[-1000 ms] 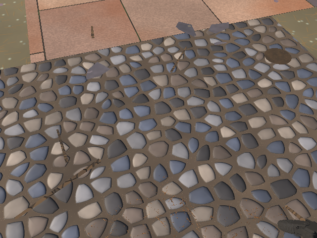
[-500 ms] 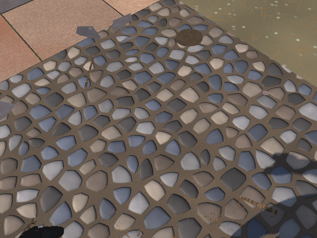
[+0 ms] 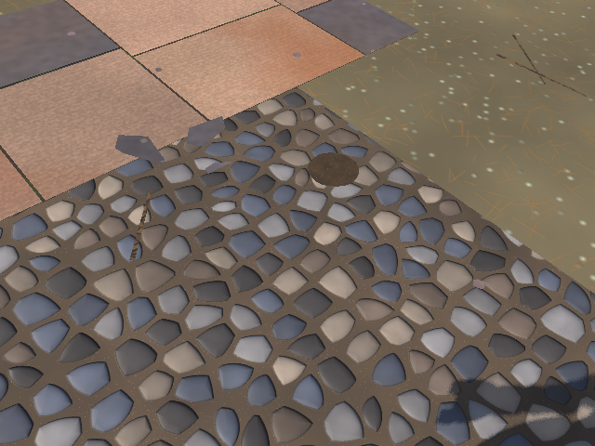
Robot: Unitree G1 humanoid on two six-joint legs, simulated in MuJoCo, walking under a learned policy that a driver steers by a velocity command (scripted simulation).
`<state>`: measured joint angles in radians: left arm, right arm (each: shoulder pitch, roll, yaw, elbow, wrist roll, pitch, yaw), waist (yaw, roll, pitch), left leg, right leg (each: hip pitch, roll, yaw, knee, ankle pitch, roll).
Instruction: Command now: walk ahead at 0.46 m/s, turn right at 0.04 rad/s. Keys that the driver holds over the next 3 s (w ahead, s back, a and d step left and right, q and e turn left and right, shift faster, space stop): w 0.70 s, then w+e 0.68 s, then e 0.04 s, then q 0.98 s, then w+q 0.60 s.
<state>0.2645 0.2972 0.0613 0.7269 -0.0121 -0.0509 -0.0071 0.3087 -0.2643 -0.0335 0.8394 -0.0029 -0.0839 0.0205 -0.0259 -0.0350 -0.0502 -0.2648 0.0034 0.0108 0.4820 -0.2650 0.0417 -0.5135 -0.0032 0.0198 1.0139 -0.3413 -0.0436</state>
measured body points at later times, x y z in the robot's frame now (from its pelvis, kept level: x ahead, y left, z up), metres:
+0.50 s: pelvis +0.27 -0.05 +0.00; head +0.30 -0.06 +0.44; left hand +0.42 +0.21 -0.11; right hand +0.32 -0.33 -0.14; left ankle +0.18 +0.10 -0.65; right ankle +0.32 -0.14 -0.74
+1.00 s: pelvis +0.55 +0.00 -0.01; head +0.58 +0.01 +0.44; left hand +0.61 +0.28 -0.14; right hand +0.68 -0.27 -0.10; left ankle +0.62 +0.10 -0.74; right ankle +0.44 -0.13 -0.65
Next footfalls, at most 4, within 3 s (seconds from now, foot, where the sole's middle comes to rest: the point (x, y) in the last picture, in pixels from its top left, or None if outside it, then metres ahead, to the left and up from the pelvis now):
0.36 right None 0.36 -0.14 -0.78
0.86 left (240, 393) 0.66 0.10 -0.78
1.40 right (362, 318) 0.88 -0.21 -0.78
1.92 left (305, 261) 1.06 -0.07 -0.78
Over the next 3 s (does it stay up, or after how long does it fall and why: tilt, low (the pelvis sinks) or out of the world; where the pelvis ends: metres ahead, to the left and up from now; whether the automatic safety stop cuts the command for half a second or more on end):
stays up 1.11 -0.08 0.00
